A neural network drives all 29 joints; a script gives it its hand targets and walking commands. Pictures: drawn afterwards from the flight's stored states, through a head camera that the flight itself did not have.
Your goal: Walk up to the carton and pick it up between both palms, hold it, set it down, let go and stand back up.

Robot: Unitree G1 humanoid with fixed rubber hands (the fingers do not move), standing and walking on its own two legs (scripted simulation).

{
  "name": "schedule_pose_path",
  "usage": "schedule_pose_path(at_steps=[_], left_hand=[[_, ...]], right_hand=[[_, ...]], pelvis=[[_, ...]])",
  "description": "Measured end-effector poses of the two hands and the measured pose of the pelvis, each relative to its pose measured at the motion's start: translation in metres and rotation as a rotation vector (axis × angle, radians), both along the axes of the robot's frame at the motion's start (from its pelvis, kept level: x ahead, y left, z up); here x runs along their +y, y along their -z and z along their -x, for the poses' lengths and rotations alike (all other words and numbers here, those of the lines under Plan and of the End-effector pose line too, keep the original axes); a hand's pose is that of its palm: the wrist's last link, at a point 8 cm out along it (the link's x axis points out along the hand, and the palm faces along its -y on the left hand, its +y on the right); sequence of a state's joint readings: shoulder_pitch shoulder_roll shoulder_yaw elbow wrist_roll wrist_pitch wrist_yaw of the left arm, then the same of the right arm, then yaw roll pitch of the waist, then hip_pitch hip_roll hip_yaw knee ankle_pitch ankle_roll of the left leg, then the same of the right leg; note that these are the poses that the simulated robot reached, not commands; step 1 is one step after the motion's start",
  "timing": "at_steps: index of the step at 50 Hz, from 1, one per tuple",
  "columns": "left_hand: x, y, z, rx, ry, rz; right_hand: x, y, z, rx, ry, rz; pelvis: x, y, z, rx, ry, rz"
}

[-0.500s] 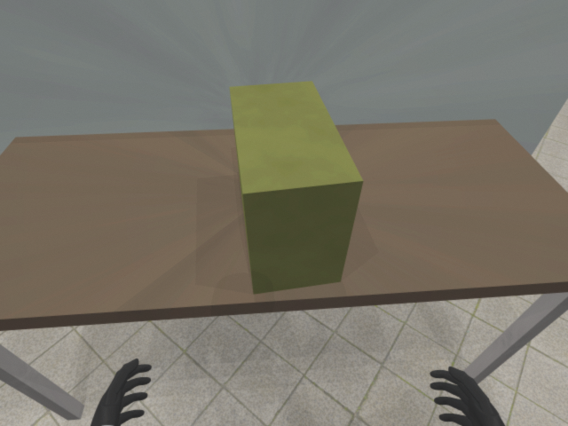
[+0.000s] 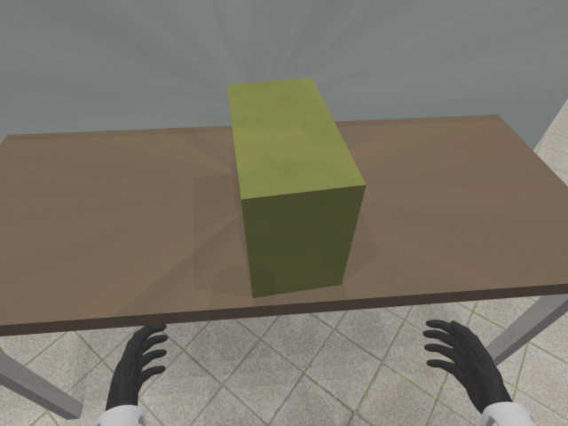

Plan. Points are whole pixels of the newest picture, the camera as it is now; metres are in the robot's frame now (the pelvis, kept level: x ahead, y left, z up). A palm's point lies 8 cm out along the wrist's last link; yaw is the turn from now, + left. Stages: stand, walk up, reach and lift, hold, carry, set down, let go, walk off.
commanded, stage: reach and lift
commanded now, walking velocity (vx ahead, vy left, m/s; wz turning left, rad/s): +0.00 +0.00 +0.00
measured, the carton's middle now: (283, 183) +0.51 +0.00 +0.05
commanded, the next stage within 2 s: none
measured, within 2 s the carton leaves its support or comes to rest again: neither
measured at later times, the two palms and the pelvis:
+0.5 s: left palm (153, 354) +0.20 +0.17 +0.06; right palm (479, 348) +0.20 -0.23 +0.05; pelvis +0.00 -0.01 +0.00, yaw +0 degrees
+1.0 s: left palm (152, 279) +0.27 +0.16 +0.12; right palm (449, 263) +0.29 -0.21 +0.11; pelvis -0.01 -0.01 +0.00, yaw -1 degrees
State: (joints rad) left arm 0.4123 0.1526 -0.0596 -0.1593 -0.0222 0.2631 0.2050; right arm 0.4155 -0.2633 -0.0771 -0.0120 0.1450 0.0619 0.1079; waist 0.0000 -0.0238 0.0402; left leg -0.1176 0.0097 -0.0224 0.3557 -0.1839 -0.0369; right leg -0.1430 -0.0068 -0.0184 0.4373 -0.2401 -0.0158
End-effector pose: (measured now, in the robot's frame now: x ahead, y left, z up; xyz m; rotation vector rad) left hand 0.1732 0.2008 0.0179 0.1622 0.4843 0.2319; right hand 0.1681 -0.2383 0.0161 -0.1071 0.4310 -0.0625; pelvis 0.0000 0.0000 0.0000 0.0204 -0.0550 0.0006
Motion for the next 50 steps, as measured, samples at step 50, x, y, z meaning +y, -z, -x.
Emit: schedule_pose_path(at_steps=[50], left_hand=[[-0.036,-0.105,-0.096,-0.169,0.024,0.014]], right_hand=[[0.030,-0.091,-0.123,-0.269,0.003,-0.143]], pelvis=[[-0.007,-0.001,0.007,-0.011,0.020,-0.007]])
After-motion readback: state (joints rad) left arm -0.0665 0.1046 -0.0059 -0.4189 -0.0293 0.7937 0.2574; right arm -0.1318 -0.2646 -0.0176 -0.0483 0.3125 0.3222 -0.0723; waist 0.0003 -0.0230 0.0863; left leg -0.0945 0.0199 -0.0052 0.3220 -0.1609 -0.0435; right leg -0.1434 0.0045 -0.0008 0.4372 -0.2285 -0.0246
